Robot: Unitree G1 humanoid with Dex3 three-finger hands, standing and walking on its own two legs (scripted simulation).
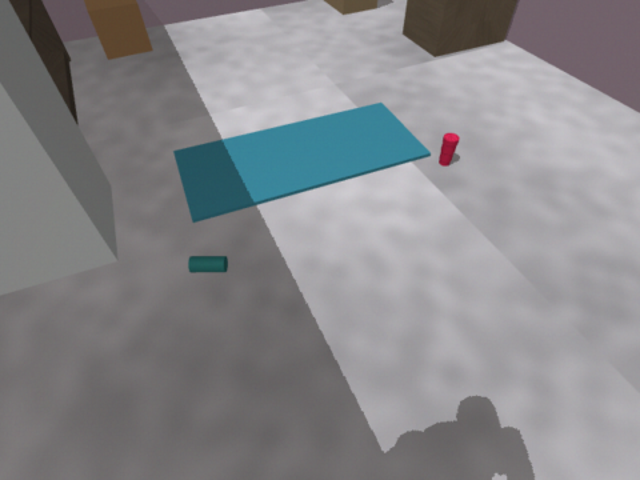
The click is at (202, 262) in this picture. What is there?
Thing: lying can
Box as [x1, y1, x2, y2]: [188, 256, 227, 271]
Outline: 189,258 188,266 190,271 226,271 227,260 225,256 191,256
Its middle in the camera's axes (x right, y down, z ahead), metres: -0.45 +0.09 +1.53
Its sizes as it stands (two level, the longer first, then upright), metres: 0.136 0.063 0.063
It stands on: the floor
